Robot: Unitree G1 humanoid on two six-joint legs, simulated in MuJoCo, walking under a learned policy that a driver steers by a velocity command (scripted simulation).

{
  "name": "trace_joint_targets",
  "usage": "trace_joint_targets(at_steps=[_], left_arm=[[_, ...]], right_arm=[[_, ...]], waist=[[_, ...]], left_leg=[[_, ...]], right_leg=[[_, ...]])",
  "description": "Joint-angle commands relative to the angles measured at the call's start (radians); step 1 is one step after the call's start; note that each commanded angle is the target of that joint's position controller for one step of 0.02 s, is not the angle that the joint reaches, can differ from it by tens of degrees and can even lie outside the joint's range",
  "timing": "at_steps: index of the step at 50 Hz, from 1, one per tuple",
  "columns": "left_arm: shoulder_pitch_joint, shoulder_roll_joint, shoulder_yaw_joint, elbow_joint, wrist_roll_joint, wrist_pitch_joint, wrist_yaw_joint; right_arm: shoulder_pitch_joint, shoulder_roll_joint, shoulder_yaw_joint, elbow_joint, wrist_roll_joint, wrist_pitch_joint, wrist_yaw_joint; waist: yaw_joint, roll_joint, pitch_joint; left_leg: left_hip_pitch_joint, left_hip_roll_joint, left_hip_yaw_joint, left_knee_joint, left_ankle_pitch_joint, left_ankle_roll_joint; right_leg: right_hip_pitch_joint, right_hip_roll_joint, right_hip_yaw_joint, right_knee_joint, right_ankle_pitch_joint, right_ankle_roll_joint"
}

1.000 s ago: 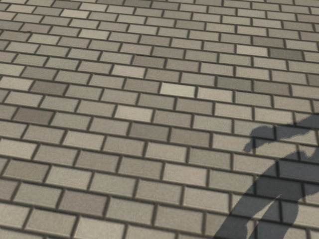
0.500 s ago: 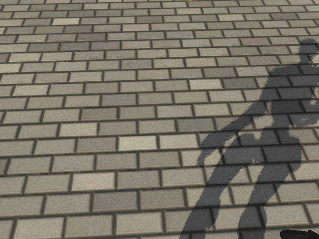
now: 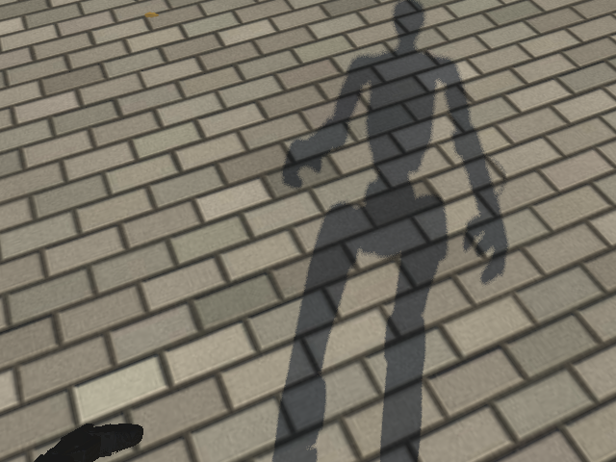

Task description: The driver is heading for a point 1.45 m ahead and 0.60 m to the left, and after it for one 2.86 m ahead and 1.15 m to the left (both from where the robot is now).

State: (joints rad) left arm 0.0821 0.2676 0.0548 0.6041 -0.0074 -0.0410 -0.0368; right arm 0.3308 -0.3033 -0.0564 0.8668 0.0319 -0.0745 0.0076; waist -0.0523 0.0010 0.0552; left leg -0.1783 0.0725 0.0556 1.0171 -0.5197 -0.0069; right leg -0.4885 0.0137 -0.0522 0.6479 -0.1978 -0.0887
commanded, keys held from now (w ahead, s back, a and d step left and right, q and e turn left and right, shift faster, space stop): w+q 1.00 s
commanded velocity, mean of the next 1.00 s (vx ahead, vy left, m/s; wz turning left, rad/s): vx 0.50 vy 0.00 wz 0.44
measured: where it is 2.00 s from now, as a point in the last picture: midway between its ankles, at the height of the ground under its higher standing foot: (147, 260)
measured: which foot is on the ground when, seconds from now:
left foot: up 0.00-0.48, down 0.50-0.98, up 1.00-1.00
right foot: down 0.00-0.52, up 0.54-0.94, down 0.96-1.00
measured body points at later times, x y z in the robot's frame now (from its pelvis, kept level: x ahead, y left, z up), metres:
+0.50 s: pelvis +0.28 +0.04 +0.00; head +0.31 +0.05 +0.44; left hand +0.24 +0.33 -0.13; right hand +0.52 -0.15 -0.10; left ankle +0.38 +0.15 -0.72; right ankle +0.09 -0.09 -0.71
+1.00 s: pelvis +0.56 +0.10 +0.00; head +0.59 +0.11 +0.45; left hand +0.63 +0.42 -0.06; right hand +0.76 -0.13 -0.11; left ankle +0.38 +0.15 -0.70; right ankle +0.71 +0.05 -0.72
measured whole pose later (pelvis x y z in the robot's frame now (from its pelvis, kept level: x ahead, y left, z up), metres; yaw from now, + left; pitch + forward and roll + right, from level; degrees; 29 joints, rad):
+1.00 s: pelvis +0.56 +0.10 +0.00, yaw +32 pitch +3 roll -1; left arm 0.06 0.27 0.05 0.67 0.01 -0.13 -0.02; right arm 0.36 -0.31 -0.08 0.72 0.03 -0.03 -0.01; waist -0.06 0.03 0.00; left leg -0.19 -0.09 -0.22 0.78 -0.51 0.04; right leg -0.47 0.03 0.02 0.54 -0.12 -0.01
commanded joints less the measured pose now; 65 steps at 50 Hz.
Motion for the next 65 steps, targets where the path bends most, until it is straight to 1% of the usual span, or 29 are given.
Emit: trace_joint_targets(at_steps=[1,2,4,6,13,18,20,22,24,25,26,27,28,29,30,31,35,39,44,47,48,49,50,51,52,53,55,60,65], left_arm=[[0.273,0.169,0.055,0.026,0.007,-0.024,0.011],[0.209,0.126,0.042,0.028,0.007,-0.029,0.009],[0.155,0.089,0.034,0.031,0.017,-0.048,0.007],[0.147,0.094,0.038,0.055,0.018,-0.070,0.009],[0.175,0.116,0.044,0.117,0.023,-0.074,0.039],[0.259,0.146,0.055,0.172,0.007,-0.047,0.050],[0.260,0.159,0.058,0.181,0.001,-0.028,0.054],[0.240,0.189,0.065,0.176,-0.003,-0.013,0.065],[0.210,0.215,0.068,0.170,-0.007,0.001,0.075],[0.192,0.210,0.062,0.160,-0.010,-0.005,0.079],[0.283,0.065,0.020,0.119,0.030,-0.028,0.065],[0.256,0.074,0.005,0.091,0.007,-0.073,0.046],[0.137,0.144,0.024,0.066,-0.033,-0.101,0.031],[0.100,0.139,0.018,0.049,-0.036,-0.113,0.030],[0.096,0.132,0.020,0.060,-0.012,-0.113,0.038],[0.109,0.147,0.030,0.066,0.009,-0.103,0.041],[0.117,0.102,0.022,0.054,0.024,-0.060,0.044],[-0.043,0.060,0.000,0.018,0.020,-0.061,0.038],[-0.114,0.116,0.019,-0.008,-0.002,-0.080,0.018],[0.021,0.153,0.045,0.024,-0.001,-0.096,0.020],[0.141,0.192,0.061,0.038,0.016,-0.101,0.027],[0.269,0.276,0.080,0.052,0.037,-0.097,0.033],[0.314,0.268,0.082,0.084,0.018,-0.085,0.023],[0.258,0.175,0.058,0.062,0.008,-0.081,0.025],[0.219,0.140,0.046,0.061,0.009,-0.072,0.028],[0.184,0.119,0.035,0.068,0.017,-0.067,0.027],[0.155,0.091,0.024,0.086,0.023,-0.069,0.025],[0.182,0.140,0.037,0.139,0.005,-0.079,0.023],[0.241,0.181,0.041,0.184,-0.013,-0.058,0.026]], right_arm=[[-0.106,-0.132,-0.015,-0.125,0.029,-0.047,0.007],[-0.114,-0.127,-0.018,-0.115,0.004,-0.039,0.001],[-0.038,-0.107,-0.023,-0.085,0.002,-0.006,0.001],[-0.022,-0.070,-0.020,-0.074,0.002,0.020,-0.003],[-0.177,-0.029,-0.013,-0.117,-0.008,0.018,0.012],[-0.322,-0.002,0.003,-0.191,-0.011,0.015,0.045],[-0.342,-0.007,0.002,-0.220,-0.010,0.014,0.060],[-0.300,-0.035,-0.013,-0.234,-0.008,0.019,0.066],[-0.107,-0.106,-0.051,-0.203,-0.005,0.025,0.058],[0.056,-0.171,-0.084,-0.168,-0.008,0.031,0.041],[0.099,-0.276,-0.105,-0.158,-0.008,0.034,0.021],[0.105,-0.255,-0.092,-0.188,-0.013,0.019,0.026],[0.089,-0.186,-0.075,-0.185,-0.021,0.012,0.026],[0.030,-0.147,-0.065,-0.190,-0.013,0.006,0.025],[-0.042,-0.117,-0.055,-0.203,-0.010,0.005,0.025],[-0.088,-0.085,-0.044,-0.220,-0.017,0.004,0.021],[-0.098,-0.121,-0.051,-0.231,-0.021,0.002,0.001],[-0.048,-0.145,-0.059,-0.214,-0.009,0.017,-0.018],[0.017,-0.139,-0.058,-0.194,-0.003,0.031,-0.023],[-0.018,-0.113,-0.052,-0.209,-0.009,0.035,-0.024],[-0.023,-0.061,-0.033,-0.224,-0.017,0.031,-0.020],[0.076,0.008,-0.012,-0.247,-0.013,0.024,-0.021],[0.129,-0.034,-0.010,-0.260,0.009,0.018,-0.021],[0.067,-0.125,-0.033,-0.242,0.013,0.023,-0.022],[-0.019,-0.139,-0.037,-0.254,-0.002,0.029,-0.022],[-0.058,-0.120,-0.036,-0.262,-0.015,0.030,-0.020],[-0.058,-0.080,-0.033,-0.265,-0.011,0.031,-0.011],[-0.127,-0.024,-0.009,-0.281,-0.024,0.028,-0.003],[-0.280,-0.003,0.008,-0.307,-0.017,0.007,0.019]], waist=[[0.152,-0.068,-0.216],[0.114,-0.057,-0.153],[0.054,-0.081,-0.123],[0.032,-0.061,-0.089],[0.077,-0.049,-0.004],[0.137,-0.030,0.050],[0.129,-0.041,0.044],[0.086,-0.086,-0.017],[-0.031,-0.107,-0.131],[-0.122,-0.057,-0.212],[-0.038,0.209,-0.297],[-0.045,0.194,-0.465],[-0.088,0.099,-0.361],[-0.051,0.039,-0.240],[0.003,-0.024,-0.157],[0.037,-0.015,-0.124],[0.074,0.021,-0.082],[0.010,0.072,-0.066],[-0.013,0.106,-0.076],[0.073,0.135,-0.108],[0.131,0.088,-0.208],[0.123,-0.134,-0.358],[0.107,-0.348,-0.385],[0.131,-0.198,-0.247],[0.135,-0.120,-0.152],[0.116,-0.077,-0.091],[0.075,-0.109,-0.047],[0.070,-0.074,-0.042],[0.127,-0.073,-0.022]], left_leg=[[-0.585,0.031,-0.136,0.294,0.087,0.038],[-0.543,0.061,-0.132,0.234,0.145,0.031],[-0.427,0.084,-0.152,0.185,0.235,0.021],[-0.425,0.078,-0.159,0.149,0.285,0.007],[-0.514,0.038,-0.140,-0.192,0.622,-0.002],[-0.586,0.022,-0.060,-0.352,0.583,0.037],[-0.577,-0.002,-0.015,-0.381,0.493,0.062],[-0.460,-0.066,0.049,-0.379,0.390,0.101],[-0.188,-0.138,0.073,-0.408,0.347,0.157],[0.097,-0.123,-0.012,-0.486,0.413,0.203],[0.468,0.139,-0.469,-0.485,0.439,0.350],[0.632,0.279,-0.924,-0.665,0.300,0.495],[0.574,0.244,-0.785,-0.705,0.301,0.422],[0.424,0.200,-0.641,-0.708,0.354,0.376],[0.261,0.155,-0.538,-0.717,0.458,0.341],[0.152,0.123,-0.468,-0.738,0.546,0.328],[-0.056,0.067,-0.351,-0.789,0.684,0.320],[-0.125,-0.011,-0.275,-0.761,0.568,0.246],[-0.015,0.044,-0.419,-0.665,0.408,0.211],[-0.004,0.026,-0.461,-0.534,0.438,0.166],[-0.072,-0.026,-0.405,-0.339,0.417,0.130],[-0.346,-0.158,-0.267,0.000,0.129,0.059],[-0.582,-0.143,-0.228,0.214,-0.093,0.036],[-0.645,-0.084,-0.247,0.304,-0.002,0.027],[-0.636,-0.055,-0.209,0.307,0.081,0.025],[-0.600,-0.031,-0.199,0.265,0.139,0.024],[-0.519,0.004,-0.193,0.181,0.194,0.028],[-0.526,0.025,-0.146,-0.060,0.313,0.009],[-0.426,0.004,-0.069,-0.347,0.503,0.005]], right_leg=[[0.637,-0.346,0.484,-0.321,0.117,-0.201],[0.516,-0.304,0.382,-0.346,0.179,-0.172],[0.384,-0.265,0.268,-0.423,0.205,-0.148],[0.334,-0.260,0.185,-0.475,0.266,-0.145],[0.390,-0.218,-0.042,-0.527,0.317,-0.075],[0.561,-0.276,-0.098,-0.485,0.408,-0.063],[0.619,-0.292,-0.120,-0.422,0.552,-0.053],[0.643,-0.292,-0.146,-0.299,0.889,-0.031],[0.587,-0.271,-0.165,-0.020,1.058,-0.001],[0.412,-0.226,-0.172,0.236,0.867,0.038],[-0.022,-0.065,-0.139,0.610,-0.063,0.102],[-0.239,0.065,0.106,0.817,-0.412,0.114],[-0.335,-0.008,0.180,0.810,-0.327,0.088],[-0.331,-0.053,0.167,0.715,-0.238,0.070],[-0.275,-0.090,0.153,0.618,-0.193,0.076],[-0.203,-0.113,0.152,0.554,-0.161,0.086],[-0.111,-0.113,0.107,0.366,-0.075,0.147],[-0.027,-0.050,0.084,0.036,0.207,0.168],[0.027,-0.013,0.129,-0.134,0.213,0.141],[0.206,-0.014,0.114,-0.201,0.140,0.080],[0.413,-0.114,0.195,-0.188,0.113,0.027],[0.763,-0.344,0.538,-0.224,-0.008,-0.099],[0.838,-0.460,0.895,-0.330,-0.299,-0.186],[0.728,-0.420,0.796,-0.364,-0.423,-0.148],[0.603,-0.370,0.636,-0.366,-0.334,-0.109],[0.487,-0.321,0.522,-0.385,-0.206,-0.097],[0.364,-0.256,0.381,-0.431,-0.057,-0.089],[0.366,-0.254,0.235,-0.491,0.169,-0.136],[0.376,-0.222,0.118,-0.489,0.218,-0.102]])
